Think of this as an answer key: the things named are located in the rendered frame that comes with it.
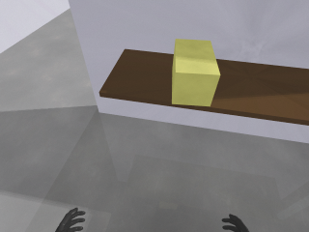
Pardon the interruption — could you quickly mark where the robot left hand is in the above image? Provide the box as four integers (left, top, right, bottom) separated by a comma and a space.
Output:
55, 207, 86, 232

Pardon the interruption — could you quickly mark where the table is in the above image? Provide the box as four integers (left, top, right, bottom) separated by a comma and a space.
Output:
99, 48, 309, 126

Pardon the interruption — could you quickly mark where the carton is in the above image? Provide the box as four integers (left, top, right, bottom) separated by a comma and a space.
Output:
172, 39, 221, 106

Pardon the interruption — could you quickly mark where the robot right hand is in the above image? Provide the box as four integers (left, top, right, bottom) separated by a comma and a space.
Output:
222, 214, 249, 232

